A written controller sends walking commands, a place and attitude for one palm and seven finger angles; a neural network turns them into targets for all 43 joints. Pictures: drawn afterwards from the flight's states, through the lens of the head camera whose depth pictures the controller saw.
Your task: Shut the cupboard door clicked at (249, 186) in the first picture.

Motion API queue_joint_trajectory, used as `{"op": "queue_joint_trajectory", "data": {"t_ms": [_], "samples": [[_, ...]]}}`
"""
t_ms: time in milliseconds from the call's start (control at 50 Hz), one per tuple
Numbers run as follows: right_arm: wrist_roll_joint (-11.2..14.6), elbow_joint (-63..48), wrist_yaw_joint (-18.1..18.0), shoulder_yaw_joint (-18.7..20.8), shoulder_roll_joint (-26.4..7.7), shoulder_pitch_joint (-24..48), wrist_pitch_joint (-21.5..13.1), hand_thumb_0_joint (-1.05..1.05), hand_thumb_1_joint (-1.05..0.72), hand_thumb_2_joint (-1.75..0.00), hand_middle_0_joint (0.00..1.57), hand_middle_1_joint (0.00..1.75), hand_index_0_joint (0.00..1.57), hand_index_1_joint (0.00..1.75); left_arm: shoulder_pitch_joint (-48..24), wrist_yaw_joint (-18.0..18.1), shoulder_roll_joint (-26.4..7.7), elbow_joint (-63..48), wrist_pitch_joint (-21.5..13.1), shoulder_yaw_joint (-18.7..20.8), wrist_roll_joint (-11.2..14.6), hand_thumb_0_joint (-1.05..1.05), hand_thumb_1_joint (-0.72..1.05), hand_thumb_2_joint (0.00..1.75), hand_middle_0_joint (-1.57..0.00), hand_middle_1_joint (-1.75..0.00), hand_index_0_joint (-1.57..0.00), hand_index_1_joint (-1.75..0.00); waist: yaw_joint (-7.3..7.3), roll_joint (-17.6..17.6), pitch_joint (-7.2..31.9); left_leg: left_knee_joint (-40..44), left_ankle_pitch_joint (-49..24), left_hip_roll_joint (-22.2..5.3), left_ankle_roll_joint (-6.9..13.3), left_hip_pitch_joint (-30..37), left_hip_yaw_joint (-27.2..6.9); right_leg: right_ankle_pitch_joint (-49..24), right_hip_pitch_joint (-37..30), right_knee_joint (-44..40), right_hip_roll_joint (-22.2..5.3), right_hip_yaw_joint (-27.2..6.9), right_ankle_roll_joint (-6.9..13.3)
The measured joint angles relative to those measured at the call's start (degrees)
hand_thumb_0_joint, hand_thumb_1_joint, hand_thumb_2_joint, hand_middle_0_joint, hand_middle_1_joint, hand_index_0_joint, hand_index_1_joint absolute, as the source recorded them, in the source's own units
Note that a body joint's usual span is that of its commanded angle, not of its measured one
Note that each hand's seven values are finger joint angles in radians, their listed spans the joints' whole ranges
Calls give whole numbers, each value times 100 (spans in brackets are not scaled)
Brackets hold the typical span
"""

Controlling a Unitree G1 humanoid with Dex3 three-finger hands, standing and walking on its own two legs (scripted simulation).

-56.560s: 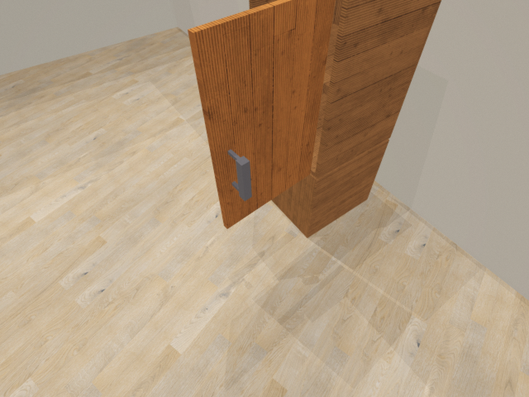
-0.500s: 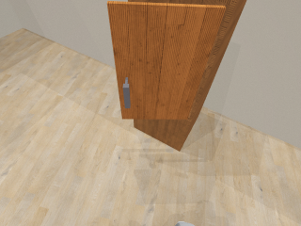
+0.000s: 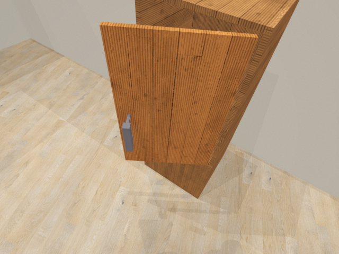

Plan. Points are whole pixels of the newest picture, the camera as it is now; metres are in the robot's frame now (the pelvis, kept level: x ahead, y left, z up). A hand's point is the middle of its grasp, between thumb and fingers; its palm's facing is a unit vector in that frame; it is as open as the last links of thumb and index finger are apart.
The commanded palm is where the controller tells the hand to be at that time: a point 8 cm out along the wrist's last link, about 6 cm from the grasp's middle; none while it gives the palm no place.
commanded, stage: come to a stop and stand still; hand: left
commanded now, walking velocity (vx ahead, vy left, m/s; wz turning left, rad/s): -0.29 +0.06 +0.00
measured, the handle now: (129, 132) +0.51 +0.17 -0.10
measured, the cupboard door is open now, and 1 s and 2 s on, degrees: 32 32 32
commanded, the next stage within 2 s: look again from close up in 1.18 s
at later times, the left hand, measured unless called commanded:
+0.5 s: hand out of the picture +0.07 +0.20 -0.17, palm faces +0.05 -0.97 -0.25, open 7.4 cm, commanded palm none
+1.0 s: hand out of the picture +0.05 +0.18 -0.16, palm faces -0.01 -0.98 -0.21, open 7.3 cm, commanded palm none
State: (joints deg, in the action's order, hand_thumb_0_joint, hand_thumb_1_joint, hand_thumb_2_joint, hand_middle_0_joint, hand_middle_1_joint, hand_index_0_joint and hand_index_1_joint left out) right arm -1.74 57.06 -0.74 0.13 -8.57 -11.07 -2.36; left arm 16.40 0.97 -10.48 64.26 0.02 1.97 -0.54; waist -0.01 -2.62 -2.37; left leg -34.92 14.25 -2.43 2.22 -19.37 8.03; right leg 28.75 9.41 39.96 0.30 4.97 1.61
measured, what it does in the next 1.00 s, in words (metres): steps on the spot: right foot, then left foot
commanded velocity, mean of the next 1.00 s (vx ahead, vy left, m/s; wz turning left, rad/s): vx -0.07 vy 0.03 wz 0.00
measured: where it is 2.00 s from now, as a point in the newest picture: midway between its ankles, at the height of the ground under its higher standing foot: outside the picture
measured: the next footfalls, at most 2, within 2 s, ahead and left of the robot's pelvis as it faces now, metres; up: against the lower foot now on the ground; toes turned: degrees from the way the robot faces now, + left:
right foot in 0.10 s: +0.03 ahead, -0.13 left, +0.00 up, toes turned -1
left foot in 0.50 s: +0.08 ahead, +0.12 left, +0.00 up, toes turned +3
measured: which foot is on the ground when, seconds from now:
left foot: down 0.00-0.22, up 0.24-0.48, down 0.50-1.00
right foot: up 0.00-0.08, down 0.10-0.52, up 0.54-0.78, down 0.80-1.00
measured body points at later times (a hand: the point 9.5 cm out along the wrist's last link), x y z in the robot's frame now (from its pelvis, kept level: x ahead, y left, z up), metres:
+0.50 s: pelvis +0.04 +0.00 +0.01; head +0.10 +0.01 +0.45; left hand +0.06 +0.25 -0.15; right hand +0.12 -0.26 -0.13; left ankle +0.04 +0.12 -0.72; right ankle -0.01 -0.12 -0.73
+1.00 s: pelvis +0.01 +0.00 +0.02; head +0.03 +0.00 +0.47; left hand +0.05 +0.23 -0.14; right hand +0.02 -0.23 -0.14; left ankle +0.04 +0.11 -0.73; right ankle -0.03 -0.12 -0.73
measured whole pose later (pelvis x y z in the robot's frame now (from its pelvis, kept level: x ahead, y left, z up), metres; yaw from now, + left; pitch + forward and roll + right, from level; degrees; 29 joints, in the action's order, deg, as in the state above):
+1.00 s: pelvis +0.01 +0.00 +0.02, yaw -1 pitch -1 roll +0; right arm -0.3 63.1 -0.8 0.4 -10.1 -13.9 0.8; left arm 12.4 2.0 -10.1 62.2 0.8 0.3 -0.4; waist -1.4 -0.6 -2.6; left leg -23.6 10.2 -0.7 0.2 -12.0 3.7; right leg 16.8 6.5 24.7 0.1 -1.7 0.2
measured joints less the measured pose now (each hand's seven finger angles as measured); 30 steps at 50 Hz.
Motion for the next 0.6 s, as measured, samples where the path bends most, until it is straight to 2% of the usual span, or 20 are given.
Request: {"op": "queue_joint_trajectory", "data": {"t_ms": [40, 60, 120, 240, 320, 360, 420, 460, 480, 500, 520, 560, 600], "samples": [[26, 24, -77, -59, 56, 48, 45, 0, -91, -90, 20, 30, 20, 30, -90, 28, 48, -13, 81, -36, 13, 1, 91, 90, -20, -30, -20, -30, 34, -29, -59, 173, 50, 59, 1, 132, 20, 137, 293, 353, -85, -148, -98], [55, 54, -124, -49, 58, 87, 68, 0, -92, -90, 20, 30, 20, 30, -146, 36, 84, -39, 94, -55, 17, 1, 91, 90, -20, -30, -20, -30, 51, -12, -106, 285, -2, 81, -45, 201, 11, 27, 350, 210, -137, -201, -138], [135, 173, -137, -20, 10, 200, 195, -1, -93, -90, 20, 30, 20, 30, -225, 57, 149, -169, 57, -101, -7, 1, 91, 90, -20, -30, -20, -30, 99, 25, -189, 408, -29, 131, -105, 316, -14, -992, 285, -658, -238, -387, -167], [145, 185, -66, 158, -176, 264, 467, 0, -92, -90, 20, 30, 20, 30, -254, 105, 163, -308, 67, -78, -59, 1, 91, 90, -20, -30, -20, -30, 62, 266, -133, 256, 78, 22, -298, 273, -210, -756, 165, -819, -93, -307, -11], [147, 130, -80, 242, -340, 299, 582, 0, -92, -90, 20, 30, 20, 30, -343, 153, 149, -401, 61, -35, -104, 1, 91, 90, -20, -30, -20, -30, 86, 252, -248, -889, 1168, 215, -391, 2, -516, -797, 99, -928, -127, -355, 16], [154, 110, -84, 261, -407, 330, 614, 0, -91, -90, 20, 30, 20, 30, -388, 167, 124, -448, 71, -2, -118, 1, 91, 90, -20, -30, -20, -30, 113, 201, -322, -1251, 1414, 316, -427, -84, -588, -857, 41, -1040, -176, -392, -6], [157, 54, -71, 263, -468, 371, 623, 0, -91, -90, 20, 30, 20, 30, -433, 175, 38, -514, 102, 49, -121, 0, 90, 90, -21, -30, -20, -30, 130, 109, -401, -1141, 1330, 369, -471, -92, -590, -920, -15, -1161, -254, -417, -78], [159, 4, -56, 254, -482, 391, 602, 0, -91, -90, 20, 30, 20, 30, -447, 175, -46, -534, 125, 78, -113, 0, 90, 90, -21, -30, -20, -30, 121, 52, -428, -649, 989, 357, -479, 19, -562, -901, -8, -1136, -292, -422, -145], [157, -19, -48, 243, -484, 390, 576, 0, -91, -90, 20, 30, 20, 30, -448, 175, -92, -534, 140, 89, -99, 0, 90, 90, -21, -30, -20, -30, 108, 34, -432, -238, 610, 336, -474, 140, -547, -860, 12, -1067, -300, -421, -184], [147, -50, -36, 228, -501, 366, 534, 0, -91, -90, 20, 30, 20, 30, -434, 177, -130, -539, 158, 93, -76, 0, 90, 90, -21, -30, -20, -30, 93, 60, -414, 207, -75, 265, -440, 285, -538, -790, 52, -948, -271, -408, -225], [128, -71, -30, 220, -512, 335, 484, 0, -91, -90, 20, 30, 20, 30, -433, 181, -168, -542, 183, 94, -54, 0, 90, 90, -21, -30, -20, -30, 76, 85, -391, 355, -194, 229, -343, 354, -533, -697, 121, -774, -247, -389, -262], [97, -76, -35, 184, -419, 315, 427, 0, -91, -90, 20, 30, 20, 30, -499, 217, -291, -554, 252, 100, -33, 0, 90, 90, -21, -30, -20, -30, 107, -59, -421, 226, 151, 298, -115, 348, -444, -133, 340, -124, -264, -531, -228], [72, -99, -80, 110, -319, 279, 395, 0, -91, -90, 20, 30, 20, 30, -592, 236, -370, -561, 326, 98, -8, 0, 90, 90, -20, -30, -20, -30, 109, -113, -436, 267, 240, 320, -14, 364, -418, 276, 594, 620, -154, -707, -228]]}}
